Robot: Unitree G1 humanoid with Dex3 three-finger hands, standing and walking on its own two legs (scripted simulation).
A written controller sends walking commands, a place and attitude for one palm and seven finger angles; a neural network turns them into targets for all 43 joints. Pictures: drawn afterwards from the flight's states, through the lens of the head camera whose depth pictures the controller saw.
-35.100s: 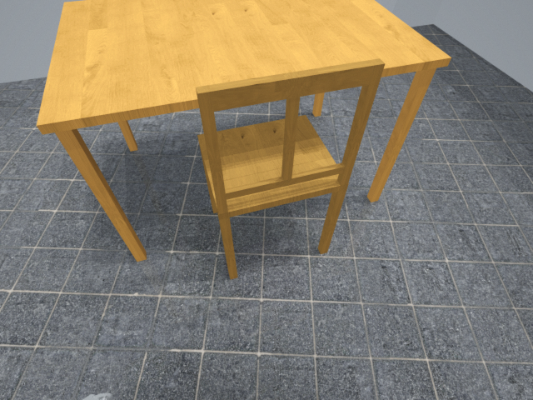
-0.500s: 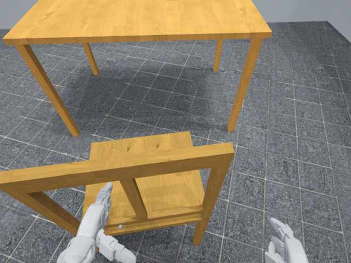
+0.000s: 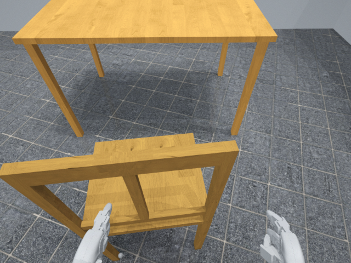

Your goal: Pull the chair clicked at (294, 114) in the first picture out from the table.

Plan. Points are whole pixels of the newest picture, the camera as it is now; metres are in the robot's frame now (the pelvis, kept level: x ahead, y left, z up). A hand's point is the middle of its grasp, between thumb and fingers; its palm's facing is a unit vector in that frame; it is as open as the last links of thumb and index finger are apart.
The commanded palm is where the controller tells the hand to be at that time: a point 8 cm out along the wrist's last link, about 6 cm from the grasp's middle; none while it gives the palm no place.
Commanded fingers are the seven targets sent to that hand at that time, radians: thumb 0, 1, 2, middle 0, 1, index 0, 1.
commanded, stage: draw the hand back to the body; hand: left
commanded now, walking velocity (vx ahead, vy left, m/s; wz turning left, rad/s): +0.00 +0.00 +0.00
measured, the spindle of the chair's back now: (138, 197) +0.29 +0.10 -0.04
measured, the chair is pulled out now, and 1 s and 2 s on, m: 0.56 0.56 0.56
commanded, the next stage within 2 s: step back with the hand held close in 1.68 s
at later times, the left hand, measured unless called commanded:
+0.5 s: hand (97, 244) +0.16 +0.15 +0.06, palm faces -0.03 -1.00 -0.08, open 17.5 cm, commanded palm +0.13 +0.22 +0.08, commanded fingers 0.00 -0.51 0.22 -0.00 -0.01 -0.00 -0.01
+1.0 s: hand (67, 237) +0.17 +0.19 +0.08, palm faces +0.04 -0.89 -0.46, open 11.9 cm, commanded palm +0.15 +0.26 +0.18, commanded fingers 0.00 0.39 0.65 -0.13 -0.19 -0.13 -0.19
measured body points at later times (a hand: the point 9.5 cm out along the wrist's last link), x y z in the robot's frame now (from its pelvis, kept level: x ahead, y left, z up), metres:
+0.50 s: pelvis -0.01 +0.00 -0.02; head +0.03 -0.01 +0.43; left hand +0.16 +0.20 +0.07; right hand +0.18 -0.23 -0.10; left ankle -0.01 +0.13 -0.69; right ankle -0.02 -0.13 -0.69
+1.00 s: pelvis +0.02 -0.01 +0.04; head +0.03 -0.04 +0.48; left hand +0.16 +0.24 +0.11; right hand +0.21 -0.24 -0.05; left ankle -0.01 +0.13 -0.69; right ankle -0.02 -0.13 -0.69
